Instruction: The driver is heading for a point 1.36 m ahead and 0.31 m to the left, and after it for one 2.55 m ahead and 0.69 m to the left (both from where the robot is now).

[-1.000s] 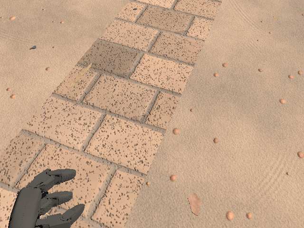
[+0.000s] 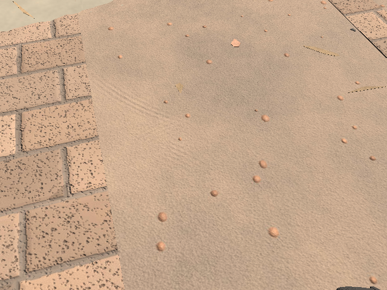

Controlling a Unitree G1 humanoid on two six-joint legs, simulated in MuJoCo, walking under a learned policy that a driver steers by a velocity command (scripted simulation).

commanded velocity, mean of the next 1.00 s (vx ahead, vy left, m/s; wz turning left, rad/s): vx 0.76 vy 0.00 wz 0.24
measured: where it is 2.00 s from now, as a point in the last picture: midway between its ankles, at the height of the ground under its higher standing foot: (175, 162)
